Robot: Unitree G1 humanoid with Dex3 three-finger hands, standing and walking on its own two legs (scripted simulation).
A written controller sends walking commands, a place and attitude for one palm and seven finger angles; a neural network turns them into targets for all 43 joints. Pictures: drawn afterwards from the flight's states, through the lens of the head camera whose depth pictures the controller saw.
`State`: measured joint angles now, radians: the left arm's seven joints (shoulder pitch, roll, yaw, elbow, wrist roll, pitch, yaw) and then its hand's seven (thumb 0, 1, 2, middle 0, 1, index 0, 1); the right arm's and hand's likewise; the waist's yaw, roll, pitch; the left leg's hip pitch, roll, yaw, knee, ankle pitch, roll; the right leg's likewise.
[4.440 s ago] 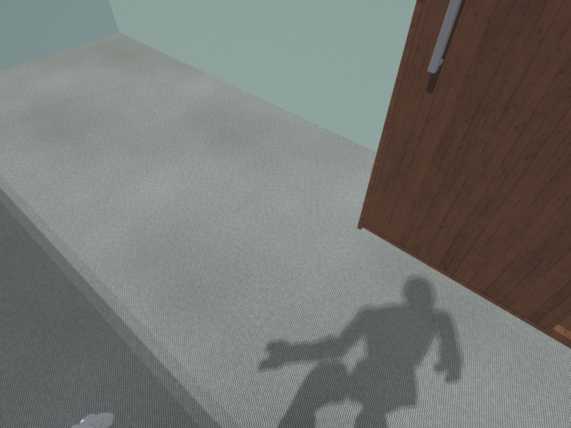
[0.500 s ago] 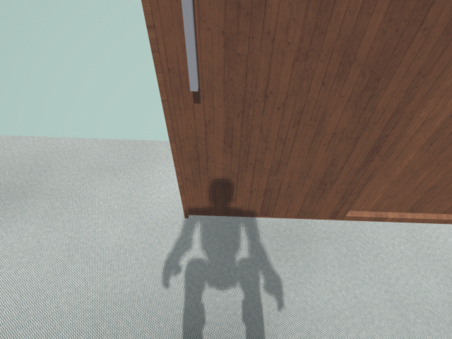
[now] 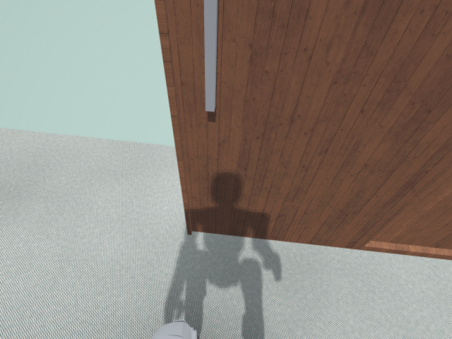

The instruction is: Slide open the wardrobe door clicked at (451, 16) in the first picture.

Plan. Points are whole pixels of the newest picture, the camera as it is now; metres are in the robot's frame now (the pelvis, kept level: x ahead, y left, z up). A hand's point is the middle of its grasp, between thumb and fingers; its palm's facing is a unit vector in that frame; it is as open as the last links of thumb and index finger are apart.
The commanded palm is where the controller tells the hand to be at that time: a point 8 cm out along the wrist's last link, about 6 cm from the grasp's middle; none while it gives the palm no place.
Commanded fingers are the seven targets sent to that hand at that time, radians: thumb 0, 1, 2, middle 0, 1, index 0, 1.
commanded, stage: take the last steps up to it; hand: left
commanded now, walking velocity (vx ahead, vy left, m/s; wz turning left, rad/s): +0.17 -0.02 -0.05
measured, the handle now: (212, 47) +0.60 +0.09 +0.20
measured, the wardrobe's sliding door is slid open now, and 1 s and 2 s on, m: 0.00 0.00 0.00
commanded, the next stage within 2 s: come to a stop and stand still in 0.12 s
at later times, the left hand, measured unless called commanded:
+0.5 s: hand (153, 318) +0.17 +0.16 -0.14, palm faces +0.03 -0.97 -0.24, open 7.3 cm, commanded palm none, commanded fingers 0.00 0.90 0.90 -0.20 -0.30 -0.20 -0.30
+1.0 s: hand out of the picture +0.10 +0.23 -0.15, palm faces +0.04 -0.98 -0.21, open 7.4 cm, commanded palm none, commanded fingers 0.00 0.90 0.90 -0.20 -0.30 -0.20 -0.30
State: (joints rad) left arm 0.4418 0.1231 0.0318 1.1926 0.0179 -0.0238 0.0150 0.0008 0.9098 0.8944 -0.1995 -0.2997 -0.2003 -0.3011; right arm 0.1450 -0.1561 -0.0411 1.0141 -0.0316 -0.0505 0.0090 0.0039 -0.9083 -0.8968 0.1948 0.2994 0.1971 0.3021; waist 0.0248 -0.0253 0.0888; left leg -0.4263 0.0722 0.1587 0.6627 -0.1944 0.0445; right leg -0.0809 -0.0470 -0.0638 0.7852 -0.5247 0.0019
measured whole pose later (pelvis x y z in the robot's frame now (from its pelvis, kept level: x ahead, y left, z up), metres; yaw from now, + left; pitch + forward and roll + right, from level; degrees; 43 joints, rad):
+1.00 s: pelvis +0.08 +0.04 +0.03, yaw +0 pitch +0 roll +0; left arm 0.22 0.19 0.04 1.08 0.02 0.05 0.03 0.00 0.91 0.89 -0.20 -0.30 -0.20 -0.30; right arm 0.17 -0.15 -0.04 1.04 -0.02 0.00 -0.03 0.00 -0.92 -0.90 0.20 0.30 0.20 0.30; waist 0.01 -0.03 0.05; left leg -0.23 -0.02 0.14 0.41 -0.19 0.08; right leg -0.23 -0.05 -0.02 0.66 -0.42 0.03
